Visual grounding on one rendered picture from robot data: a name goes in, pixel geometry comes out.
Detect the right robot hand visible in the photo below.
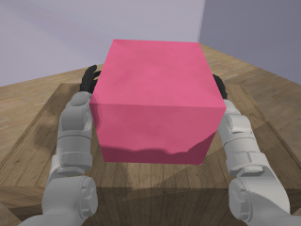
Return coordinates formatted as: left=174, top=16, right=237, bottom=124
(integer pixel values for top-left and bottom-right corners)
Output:
left=213, top=74, right=228, bottom=100

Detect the left robot upper arm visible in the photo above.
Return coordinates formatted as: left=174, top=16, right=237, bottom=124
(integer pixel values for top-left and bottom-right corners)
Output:
left=18, top=175, right=98, bottom=226

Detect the pedestal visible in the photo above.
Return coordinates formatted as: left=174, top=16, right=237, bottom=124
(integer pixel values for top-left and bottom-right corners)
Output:
left=0, top=83, right=301, bottom=226

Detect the robot right forearm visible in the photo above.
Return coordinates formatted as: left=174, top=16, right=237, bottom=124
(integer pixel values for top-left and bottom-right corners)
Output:
left=217, top=99, right=291, bottom=211

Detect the right robot upper arm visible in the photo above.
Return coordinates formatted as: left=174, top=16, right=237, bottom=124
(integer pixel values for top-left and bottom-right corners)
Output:
left=229, top=176, right=301, bottom=226

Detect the carton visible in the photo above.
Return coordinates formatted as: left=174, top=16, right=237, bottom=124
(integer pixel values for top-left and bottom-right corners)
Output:
left=89, top=39, right=227, bottom=165

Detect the left robot hand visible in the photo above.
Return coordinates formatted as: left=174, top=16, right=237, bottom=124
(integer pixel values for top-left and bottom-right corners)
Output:
left=79, top=64, right=101, bottom=94

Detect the robot left forearm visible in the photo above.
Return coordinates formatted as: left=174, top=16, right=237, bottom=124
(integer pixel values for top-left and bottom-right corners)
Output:
left=41, top=91, right=93, bottom=214

